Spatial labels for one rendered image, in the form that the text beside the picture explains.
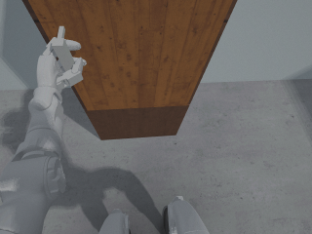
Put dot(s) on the robot left upper arm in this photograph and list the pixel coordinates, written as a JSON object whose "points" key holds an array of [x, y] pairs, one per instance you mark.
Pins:
{"points": [[28, 189]]}

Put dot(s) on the robot left thigh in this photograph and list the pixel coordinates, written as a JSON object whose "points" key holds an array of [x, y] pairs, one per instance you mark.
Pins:
{"points": [[116, 223]]}

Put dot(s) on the robot left forearm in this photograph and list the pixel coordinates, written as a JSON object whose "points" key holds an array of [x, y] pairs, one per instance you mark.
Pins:
{"points": [[44, 134]]}

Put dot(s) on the robot right shin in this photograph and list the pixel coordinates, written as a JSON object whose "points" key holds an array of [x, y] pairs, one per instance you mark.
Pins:
{"points": [[173, 230]]}

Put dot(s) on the handle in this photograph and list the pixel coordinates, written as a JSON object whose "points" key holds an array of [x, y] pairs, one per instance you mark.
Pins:
{"points": [[62, 51]]}

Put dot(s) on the cupboard door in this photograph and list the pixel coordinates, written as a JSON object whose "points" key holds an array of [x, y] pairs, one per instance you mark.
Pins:
{"points": [[139, 53]]}

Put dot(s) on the left robot hand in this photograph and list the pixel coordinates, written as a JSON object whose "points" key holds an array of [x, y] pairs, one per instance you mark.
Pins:
{"points": [[50, 72]]}

